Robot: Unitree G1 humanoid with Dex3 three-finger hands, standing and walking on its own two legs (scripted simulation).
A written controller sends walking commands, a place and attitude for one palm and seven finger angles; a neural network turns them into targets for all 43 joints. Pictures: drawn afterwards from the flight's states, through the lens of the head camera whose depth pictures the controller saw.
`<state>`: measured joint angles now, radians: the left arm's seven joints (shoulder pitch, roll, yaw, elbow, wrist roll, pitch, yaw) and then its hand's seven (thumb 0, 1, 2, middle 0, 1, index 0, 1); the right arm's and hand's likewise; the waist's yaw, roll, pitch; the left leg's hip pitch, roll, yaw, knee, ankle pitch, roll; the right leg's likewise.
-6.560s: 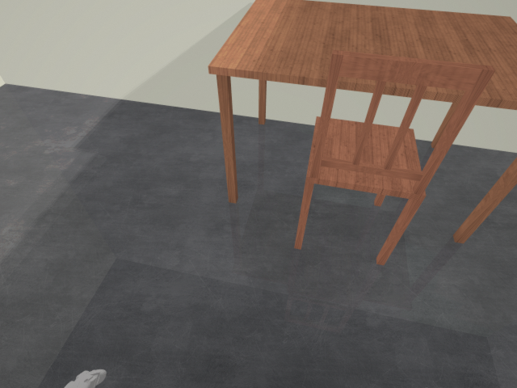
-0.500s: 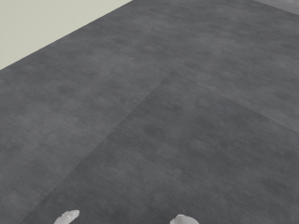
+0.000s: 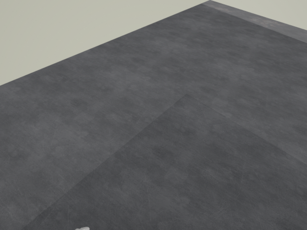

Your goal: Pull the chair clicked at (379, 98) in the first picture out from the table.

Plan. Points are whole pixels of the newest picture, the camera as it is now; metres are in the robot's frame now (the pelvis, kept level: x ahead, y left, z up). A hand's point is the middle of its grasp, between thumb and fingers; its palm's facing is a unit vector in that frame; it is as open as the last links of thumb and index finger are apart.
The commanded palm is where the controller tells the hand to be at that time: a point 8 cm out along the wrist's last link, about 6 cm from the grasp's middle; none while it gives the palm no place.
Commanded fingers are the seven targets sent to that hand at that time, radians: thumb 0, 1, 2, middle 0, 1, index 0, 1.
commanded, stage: turn to face it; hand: left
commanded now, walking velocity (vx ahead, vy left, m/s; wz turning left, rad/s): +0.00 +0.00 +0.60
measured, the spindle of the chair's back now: out of the picture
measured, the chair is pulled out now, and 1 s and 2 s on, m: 0.00 0.00 0.00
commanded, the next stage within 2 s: none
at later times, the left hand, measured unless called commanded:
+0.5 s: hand out of the picture +0.01 +0.23 -0.15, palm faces +0.29 -0.93 -0.25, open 7.4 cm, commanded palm none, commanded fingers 0.00 0.90 0.90 -0.20 -0.30 -0.20 -0.30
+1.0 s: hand out of the picture -0.10 +0.15 -0.14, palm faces +0.58 -0.77 -0.26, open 7.4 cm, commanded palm none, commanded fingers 0.00 0.90 0.90 -0.20 -0.30 -0.20 -0.30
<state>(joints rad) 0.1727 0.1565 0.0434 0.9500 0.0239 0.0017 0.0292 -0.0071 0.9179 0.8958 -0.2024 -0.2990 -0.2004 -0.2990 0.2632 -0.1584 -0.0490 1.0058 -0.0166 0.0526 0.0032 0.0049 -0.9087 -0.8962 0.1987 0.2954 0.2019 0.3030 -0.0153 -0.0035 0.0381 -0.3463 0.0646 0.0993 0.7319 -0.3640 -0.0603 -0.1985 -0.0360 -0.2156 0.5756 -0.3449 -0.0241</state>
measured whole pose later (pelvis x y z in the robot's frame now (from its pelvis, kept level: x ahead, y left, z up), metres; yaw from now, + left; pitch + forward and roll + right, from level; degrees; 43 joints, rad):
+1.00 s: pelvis -0.03 -0.03 +0.01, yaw +35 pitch +0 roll +2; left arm 0.27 0.17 0.03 0.91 0.03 0.01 0.02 0.00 0.91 0.90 -0.20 -0.30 -0.20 -0.30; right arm 0.18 -0.27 -0.09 0.95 -0.02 0.09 0.03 0.01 -0.91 -0.90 0.20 0.30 0.20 0.30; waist 0.01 0.02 0.08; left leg -0.45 0.06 0.03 0.92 -0.41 -0.09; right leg -0.17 -0.14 -0.23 0.51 -0.34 0.02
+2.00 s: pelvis -0.01 -0.02 +0.01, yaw +71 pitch -1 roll +1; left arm 0.26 0.19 0.04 0.90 0.03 0.02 0.02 0.00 0.91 0.90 -0.20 -0.30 -0.20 -0.30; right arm 0.19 -0.27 -0.09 0.95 -0.02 0.09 0.03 0.01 -0.91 -0.90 0.20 0.30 0.20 0.30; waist 0.01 0.02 0.08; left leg -0.42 0.06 0.03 0.92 -0.41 -0.08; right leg -0.20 -0.15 -0.27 0.52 -0.29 0.01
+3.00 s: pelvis +0.00 -0.02 +0.02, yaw +107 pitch -1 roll +3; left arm 0.23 0.16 0.03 0.89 0.02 0.01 0.03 0.00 0.91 0.90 -0.20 -0.30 -0.20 -0.30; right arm 0.27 -0.29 -0.11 0.96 -0.03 0.09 0.03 0.01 -0.91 -0.90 0.20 0.30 0.20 0.30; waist -0.04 0.04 0.05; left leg -0.52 0.02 -0.05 1.17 -0.34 -0.09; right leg -0.16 -0.10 -0.16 0.48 -0.30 -0.01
